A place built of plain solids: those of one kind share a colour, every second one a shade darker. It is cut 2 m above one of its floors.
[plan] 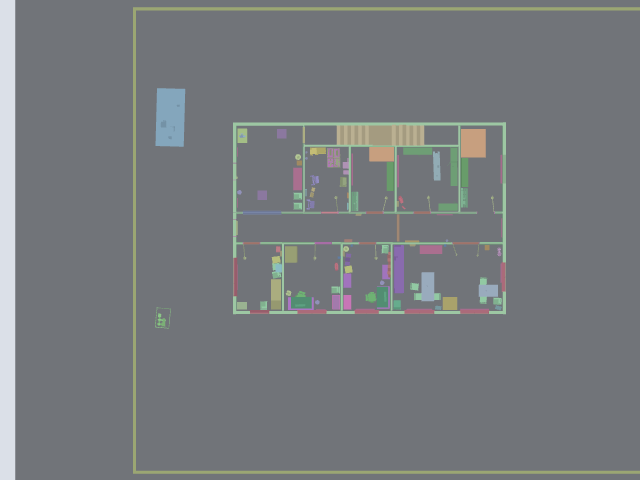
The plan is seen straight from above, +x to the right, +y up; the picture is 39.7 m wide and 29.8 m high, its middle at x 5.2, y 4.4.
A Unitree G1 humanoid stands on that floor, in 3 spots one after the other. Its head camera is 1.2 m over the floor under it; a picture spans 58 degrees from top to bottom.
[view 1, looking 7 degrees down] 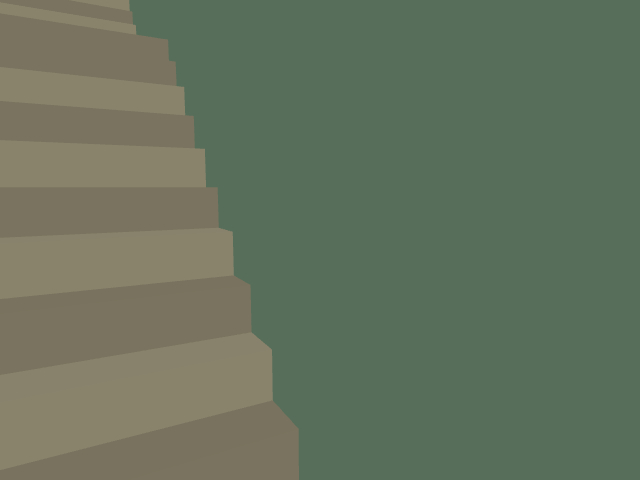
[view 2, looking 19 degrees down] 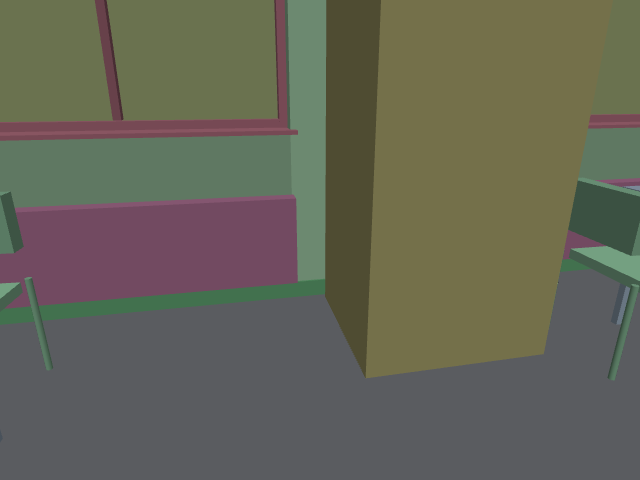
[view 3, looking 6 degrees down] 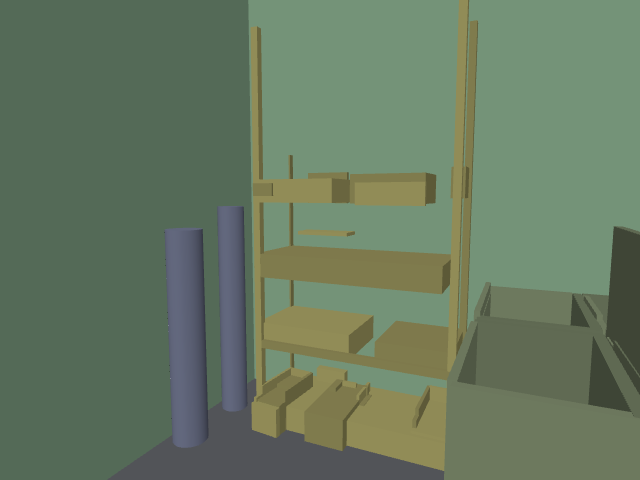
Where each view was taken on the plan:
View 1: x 5.24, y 10.90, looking -29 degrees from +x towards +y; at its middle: wall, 1.24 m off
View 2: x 14.25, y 2.40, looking -102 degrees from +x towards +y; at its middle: wall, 2.60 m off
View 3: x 5.80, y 7.90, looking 115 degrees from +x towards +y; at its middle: wall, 2.54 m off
